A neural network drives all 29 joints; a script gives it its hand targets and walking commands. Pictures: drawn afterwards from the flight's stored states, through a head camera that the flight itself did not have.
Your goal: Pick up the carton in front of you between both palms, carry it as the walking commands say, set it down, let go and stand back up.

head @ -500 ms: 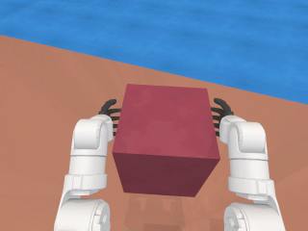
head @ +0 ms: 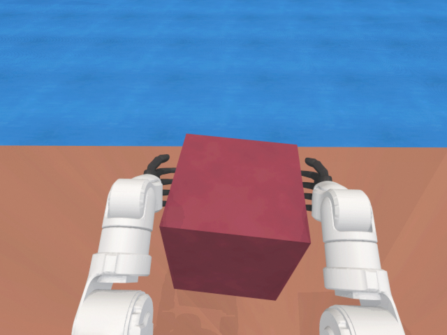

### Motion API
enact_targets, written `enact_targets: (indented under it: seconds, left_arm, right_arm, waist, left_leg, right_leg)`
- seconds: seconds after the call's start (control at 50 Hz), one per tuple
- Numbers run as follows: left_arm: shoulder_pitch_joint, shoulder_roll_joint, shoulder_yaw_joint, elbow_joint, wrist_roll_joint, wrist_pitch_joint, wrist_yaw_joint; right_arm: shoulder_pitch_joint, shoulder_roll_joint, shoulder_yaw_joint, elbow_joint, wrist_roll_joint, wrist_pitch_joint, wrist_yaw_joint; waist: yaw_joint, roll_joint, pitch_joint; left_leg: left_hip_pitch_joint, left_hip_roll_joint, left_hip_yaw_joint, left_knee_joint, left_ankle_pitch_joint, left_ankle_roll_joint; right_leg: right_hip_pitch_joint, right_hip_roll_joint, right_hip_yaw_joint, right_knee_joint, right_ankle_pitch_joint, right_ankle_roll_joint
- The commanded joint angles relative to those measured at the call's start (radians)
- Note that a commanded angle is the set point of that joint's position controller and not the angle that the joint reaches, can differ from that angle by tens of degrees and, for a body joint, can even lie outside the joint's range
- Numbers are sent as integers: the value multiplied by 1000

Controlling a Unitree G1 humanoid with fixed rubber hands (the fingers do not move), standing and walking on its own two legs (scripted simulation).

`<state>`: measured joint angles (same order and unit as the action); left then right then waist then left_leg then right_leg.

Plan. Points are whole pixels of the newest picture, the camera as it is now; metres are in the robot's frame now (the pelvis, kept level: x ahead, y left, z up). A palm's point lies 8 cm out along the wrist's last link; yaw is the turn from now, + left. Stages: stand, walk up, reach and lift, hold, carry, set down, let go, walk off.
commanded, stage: carry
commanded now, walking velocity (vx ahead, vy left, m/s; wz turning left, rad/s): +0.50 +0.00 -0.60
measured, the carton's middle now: (232, 220) +0.34 +0.01 +0.01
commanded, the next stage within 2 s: none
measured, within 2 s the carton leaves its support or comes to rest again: neither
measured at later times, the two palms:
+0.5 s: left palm (240, 94) +0.66 +0.00 +0.10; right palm (363, 119) +0.58 -0.28 +0.10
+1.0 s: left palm (247, 59) +0.95 -0.03 +0.06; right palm (339, 67) +0.89 -0.32 +0.06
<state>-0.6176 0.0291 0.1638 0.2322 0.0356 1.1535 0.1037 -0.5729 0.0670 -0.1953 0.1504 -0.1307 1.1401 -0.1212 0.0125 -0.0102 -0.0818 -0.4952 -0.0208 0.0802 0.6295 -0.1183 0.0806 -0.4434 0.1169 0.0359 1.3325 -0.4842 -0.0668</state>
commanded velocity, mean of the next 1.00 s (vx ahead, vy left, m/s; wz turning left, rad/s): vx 0.50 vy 0.00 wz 0.00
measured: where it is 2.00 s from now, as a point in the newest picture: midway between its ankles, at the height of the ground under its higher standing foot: (258, 196)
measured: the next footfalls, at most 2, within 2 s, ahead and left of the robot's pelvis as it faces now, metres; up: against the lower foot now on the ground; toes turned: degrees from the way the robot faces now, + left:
right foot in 0.44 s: +0.38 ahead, -0.11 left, -0.03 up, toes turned -19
left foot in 0.96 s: +0.72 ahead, -0.09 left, -0.07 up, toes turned -10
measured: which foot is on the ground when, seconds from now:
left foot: down 0.00-0.46, up 0.48-0.94, down 0.96-1.00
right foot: up 0.00-0.42, down 0.44-0.98, up 1.00-1.00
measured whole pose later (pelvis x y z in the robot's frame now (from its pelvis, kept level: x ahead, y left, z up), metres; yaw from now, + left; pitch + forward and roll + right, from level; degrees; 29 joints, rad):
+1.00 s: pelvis +0.57 -0.10 -0.07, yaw -13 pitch +4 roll +1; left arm -0.63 -0.01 0.20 0.15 0.07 1.18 0.13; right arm -0.67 0.03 -0.21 0.18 -0.10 1.16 -0.11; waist 0.01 -0.02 -0.09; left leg -0.49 -0.09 0.14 0.53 0.01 0.13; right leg -0.22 0.03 -0.13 1.07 -0.47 -0.03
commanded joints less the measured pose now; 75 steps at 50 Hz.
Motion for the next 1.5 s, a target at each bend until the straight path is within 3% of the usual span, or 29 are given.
enact_targets:
  seconds: [0.0, 0.08, 0.16, 0.28, 0.34, 0.38, 0.4, 0.42, 0.44, 0.46, 0.48, 0.52, 0.54, 0.72, 0.86, 0.92, 0.94, 0.96, 0.98, 1.0, 1.04, 1.06, 1.12, 1.24, 1.36, 1.42, 1.44, 1.46, 1.48]
  left_arm:
    - [-765, -1192, -608, -220, -428, -38, -237]
    - [-660, -1183, -622, -251, -381, -51, -183]
    - [-614, -1149, -640, -279, -343, -59, -159]
    - [-637, -1061, -654, -323, -348, -26, -150]
    - [-621, -1014, -629, -284, -343, 8, -161]
    - [-607, -998, -604, -239, -341, 26, -172]
    - [-608, -1002, -592, -218, -342, 31, -178]
    - [-606, -1014, -581, -200, -335, 32, -185]
    - [-599, -1010, -556, -169, -333, 36, -190]
    - [-618, -976, -535, -139, -323, 36, -190]
    - [-630, -1030, -545, -147, -360, 36, -200]
    - [-759, -1128, -589, -229, -428, 29, -219]
    - [-818, -1166, -617, -266, -461, 26, -226]
    - [-735, -1145, -619, -327, -426, 4, -208]
    - [-624, -1074, -598, -230, -369, 10, -209]
    - [-646, -1093, -599, -180, -386, 6, -225]
    - [-673, -1098, -598, -170, -393, 5, -233]
    - [-678, -1124, -598, -154, -399, 11, -240]
    - [-692, -1162, -583, -108, -410, 15, -243]
    - [-707, -1146, -575, -129, -397, 8, -239]
    - [-805, -1174, -582, -221, -402, -8, -223]
    - [-807, -1174, -574, -236, -397, -14, -210]
    - [-740, -1176, -592, -267, -382, -26, -184]
    - [-655, -1147, -643, -316, -360, -36, -163]
    - [-636, -1068, -651, -330, -336, -9, -153]
    - [-601, -1029, -615, -269, -303, 7, -164]
    - [-590, -1022, -601, -241, -293, 11, -168]
    - [-563, -1007, -578, -206, -287, 13, -175]
    - [-585, -962, -545, -181, -278, 15, -178]
  right_arm:
    - [-761, 1092, 655, -163, 501, -27, 245]
    - [-702, 1106, 672, -164, 542, -34, 257]
    - [-656, 1078, 686, -179, 544, -43, 269]
    - [-665, 988, 700, -230, 549, -18, 253]
    - [-640, 946, 678, -195, 525, 7, 245]
    - [-644, 936, 663, -171, 517, 23, 244]
    - [-659, 941, 660, -158, 516, 29, 246]
    - [-694, 939, 654, -145, 517, 31, 249]
    - [-699, 963, 646, -122, 512, 40, 254]
    - [-708, 983, 628, -88, 521, 51, 251]
    - [-722, 970, 609, -109, 506, 49, 243]
    - [-792, 1014, 601, -143, 482, 47, 229]
    - [-798, 1026, 600, -158, 474, 44, 220]
    - [-760, 1061, 679, -214, 501, 28, 211]
    - [-697, 1020, 659, -101, 484, 47, 238]
    - [-650, 1002, 607, -22, 449, 43, 244]
    - [-625, 998, 582, -5, 434, 38, 246]
    - [-583, 983, 545, 31, 411, 36, 246]
    - [-585, 937, 520, 57, 393, 30, 243]
    - [-598, 991, 542, 52, 416, 24, 249]
    - [-758, 1094, 600, -63, 498, 6, 259]
    - [-830, 1126, 629, -116, 541, 1, 260]
    - [-843, 1139, 672, -176, 583, -8, 253]
    - [-717, 1086, 680, -199, 556, -6, 249]
    - [-663, 1007, 679, -187, 541, 16, 252]
    - [-650, 993, 674, -111, 536, 19, 264]
    - [-653, 994, 670, -82, 539, 18, 267]
    - [-673, 992, 668, -61, 538, 17, 269]
    - [-697, 1034, 666, -25, 541, 23, 272]
  waist:
    - [-22, 49, -354]
    - [-44, 157, -374]
    - [-71, 160, -369]
    - [-97, 133, -298]
    - [-87, 150, -276]
    - [-38, 184, -303]
    - [16, 163, -349]
    - [64, 91, -370]
    - [29, -120, -395]
    - [56, -232, -545]
    - [79, -168, -556]
    - [40, 28, -411]
    - [24, 59, -389]
    - [34, -61, -395]
    - [91, -80, -300]
    - [-25, -131, -353]
    - [-77, -61, -382]
    - [-71, 152, -421]
    - [-106, 272, -542]
    - [-125, 182, -589]
    - [-77, -15, -449]
    - [-55, -40, -411]
    - [-33, 36, -401]
    - [-90, 86, -438]
    - [-127, 120, -382]
    - [-91, 122, -373]
    - [-40, 109, -413]
    - [11, 16, -473]
    - [9, -176, -546]
  left_leg:
    - [443, 336, -436, -236, 46, 94]
    - [489, 309, -264, -240, 219, 76]
    - [611, 297, -137, -199, 497, 57]
    - [688, 253, 12, -169, 565, 17]
    - [690, 246, 102, -93, 716, -32]
    - [639, 271, 138, 76, 869, -70]
    - [571, 265, 171, 257, 825, -93]
    - [367, 215, 161, 482, 481, -117]
    - [57, 102, 105, 650, -402, -132]
    - [-239, -14, -4, 937, -562, -159]
    - [-359, 24, -94, 984, -524, -137]
    - [-341, 107, -129, 781, -394, -109]
    - [-266, 122, -118, 686, -351, -111]
    - [-296, 97, -44, 333, 7, -73]
    - [-127, -42, 90, -146, 300, -15]
    - [211, -67, 108, -239, 304, 32]
    - [420, 10, 9, -231, 409, 45]
    - [692, 193, -259, -28, 915, 102]
    - [988, 398, -661, -56, 886, 352]
    - [985, 388, -702, -94, 523, 387]
    - [706, 268, -563, -164, 254, 262]
    - [584, 241, -534, -196, 201, 233]
    - [422, 186, -457, -230, 180, 215]
    - [594, 123, -393, -87, 653, 164]
    - [620, 59, -413, 1, 639, 136]
    - [471, 21, -342, 117, 561, 72]
    - [355, 5, -287, 235, 495, 45]
    - [153, -19, -227, 402, 139, 15]
    - [-129, -106, -136, 572, -447, -27]
  right_leg:
    - [-253, -129, 29, -31, 70, 14]
    - [-295, -147, -27, -167, 154, 26]
    - [-386, -151, -67, -289, 274, 28]
    - [-330, -102, -156, -627, 519, -8]
    - [-171, -46, -223, -811, 573, -48]
    - [26, 0, -256, -857, 561, -79]
    - [204, -8, -241, -940, 622, -102]
    - [434, -84, -132, -961, 729, -120]
    - [689, -257, 101, -715, 1267, -139]
    - [961, -431, 487, -739, 1258, -379]
    - [945, -432, 535, -829, 901, -412]
    - [662, -369, 404, -889, 673, -306]
    - [540, -357, 347, -913, 656, -278]
    - [570, -278, 61, -866, 965, -117]
    - [617, -217, -89, -765, 1028, -33]
    - [489, -239, -171, -451, 1144, 33]
    - [300, -220, -193, -230, 899, 57]
    - [-15, -118, -171, -49, 97, 82]
    - [-372, -3, -52, 268, -177, 147]
    - [-457, -78, 35, 348, -145, 122]
    - [-436, -148, 35, 117, -31, 79]
    - [-372, -160, 29, 40, -2, 80]
    - [-263, -174, 4, -122, 40, 104]
    - [-373, -160, -11, -359, 286, 117]
    - [-300, -85, -29, -672, 400, 74]
    - [26, -65, -78, -921, 573, 60]
    - [247, -109, -73, -961, 688, 42]
    - [504, -283, 87, -875, 926, 6]
    - [772, -553, 434, -758, 1238, -110]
